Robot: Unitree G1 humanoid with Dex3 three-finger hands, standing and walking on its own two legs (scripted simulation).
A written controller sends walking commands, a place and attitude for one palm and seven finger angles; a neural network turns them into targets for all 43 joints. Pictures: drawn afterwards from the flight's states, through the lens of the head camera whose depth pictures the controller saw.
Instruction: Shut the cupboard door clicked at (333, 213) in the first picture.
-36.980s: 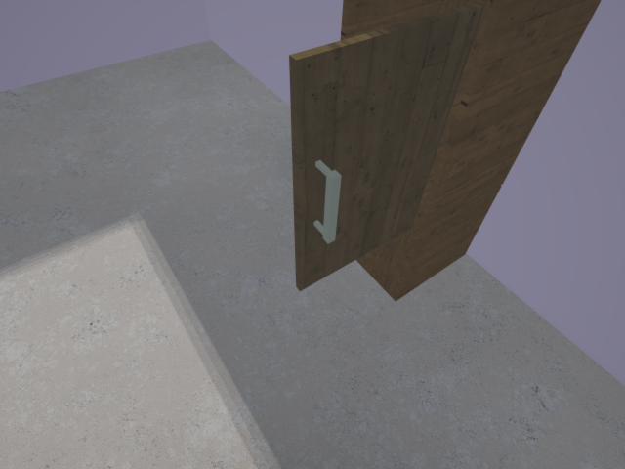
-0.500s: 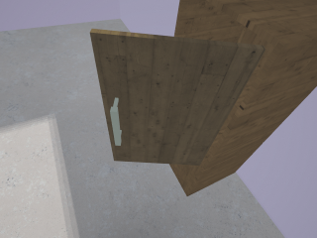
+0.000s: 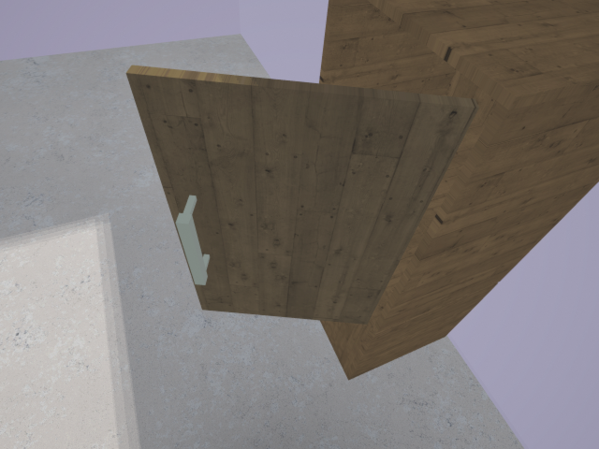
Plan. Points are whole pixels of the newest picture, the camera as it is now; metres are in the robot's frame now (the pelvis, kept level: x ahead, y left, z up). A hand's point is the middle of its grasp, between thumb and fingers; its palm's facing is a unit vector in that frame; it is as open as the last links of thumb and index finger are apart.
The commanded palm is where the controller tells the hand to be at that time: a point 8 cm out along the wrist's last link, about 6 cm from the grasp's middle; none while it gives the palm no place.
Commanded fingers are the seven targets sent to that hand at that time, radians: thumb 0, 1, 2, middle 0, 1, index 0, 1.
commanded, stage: come to a stop and stand still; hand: left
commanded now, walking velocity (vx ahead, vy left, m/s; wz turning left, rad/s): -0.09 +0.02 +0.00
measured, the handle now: (196, 243) +0.41 +0.20 -0.03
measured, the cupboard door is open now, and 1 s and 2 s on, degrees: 63 63 63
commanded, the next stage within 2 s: look again from close up in 0.64 s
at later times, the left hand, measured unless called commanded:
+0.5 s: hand out of the picture +0.03 +0.19 -0.16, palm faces -0.01 -0.97 -0.23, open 7.4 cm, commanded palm none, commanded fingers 0.00 0.90 0.90 -0.20 -0.30 -0.20 -0.30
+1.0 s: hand out of the picture +0.01 +0.18 -0.16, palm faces -0.01 -0.98 -0.20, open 7.4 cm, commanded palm none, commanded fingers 0.00 0.90 0.90 -0.20 -0.30 -0.20 -0.30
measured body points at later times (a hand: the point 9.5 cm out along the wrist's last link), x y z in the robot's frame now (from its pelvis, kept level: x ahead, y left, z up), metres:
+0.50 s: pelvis -0.01 +0.01 +0.00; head +0.00 +0.00 +0.45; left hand +0.03 +0.25 -0.15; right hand +0.04 -0.22 -0.15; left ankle +0.00 +0.09 -0.73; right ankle -0.01 -0.12 -0.73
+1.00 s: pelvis +0.01 +0.01 +0.01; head +0.03 +0.00 +0.46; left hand +0.01 +0.23 -0.15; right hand +0.01 -0.21 -0.15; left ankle +0.00 +0.09 -0.73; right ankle -0.01 -0.12 -0.73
